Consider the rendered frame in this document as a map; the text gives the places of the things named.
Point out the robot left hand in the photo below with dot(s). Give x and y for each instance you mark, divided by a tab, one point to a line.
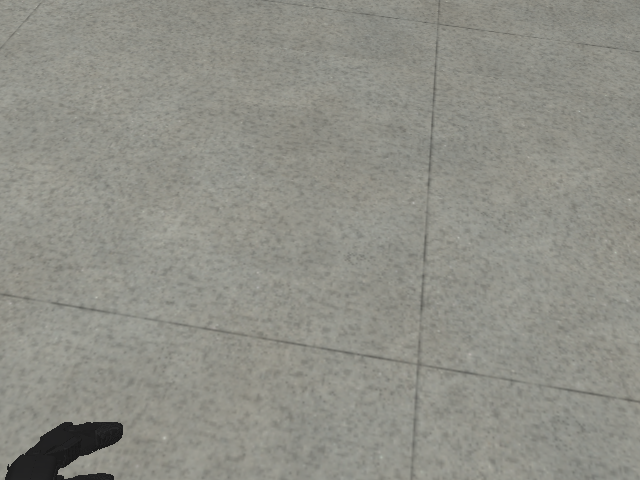
61	446

